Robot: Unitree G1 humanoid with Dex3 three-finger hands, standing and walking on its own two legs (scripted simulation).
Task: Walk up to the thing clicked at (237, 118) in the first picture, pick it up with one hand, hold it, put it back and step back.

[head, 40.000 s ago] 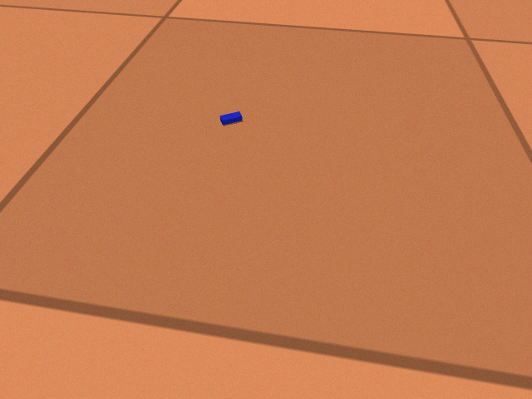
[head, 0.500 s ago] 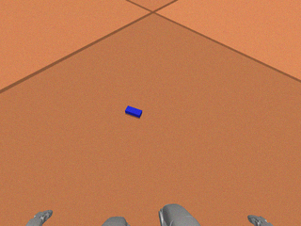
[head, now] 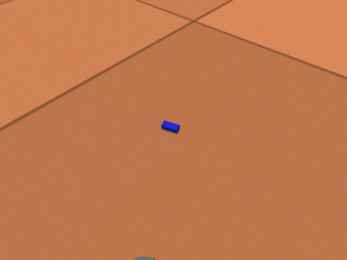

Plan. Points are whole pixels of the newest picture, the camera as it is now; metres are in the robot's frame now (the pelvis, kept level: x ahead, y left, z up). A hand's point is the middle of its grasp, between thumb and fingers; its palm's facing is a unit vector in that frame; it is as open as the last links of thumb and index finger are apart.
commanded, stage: step back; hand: left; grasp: from above
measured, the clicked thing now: (170, 126) +1.07 +0.09 -0.75
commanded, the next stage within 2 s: stand in 0.60 s
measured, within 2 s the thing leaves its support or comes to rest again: neither
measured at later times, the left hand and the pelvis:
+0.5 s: hand out of the picture +0.13 +0.25 -0.14, palm faces -0.01 -0.91 -0.41, open 7.4 cm; pelvis +0.04 -0.01 +0.00, yaw -1 degrees
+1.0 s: hand (86, 247) +0.16 +0.25 -0.14, palm faces -0.02 -0.95 -0.31, open 7.4 cm; pelvis +0.07 +0.01 +0.01, yaw -1 degrees
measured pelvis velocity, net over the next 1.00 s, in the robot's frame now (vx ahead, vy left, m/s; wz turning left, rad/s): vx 0.07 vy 0.01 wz -0.02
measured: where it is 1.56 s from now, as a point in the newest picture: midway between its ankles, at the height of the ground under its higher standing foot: outside the picture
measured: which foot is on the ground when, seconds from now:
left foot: down 0.00-0.38, up 0.40-0.62, down 0.64-1.00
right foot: down 0.00-0.06, up 0.08-0.34, down 0.36-1.00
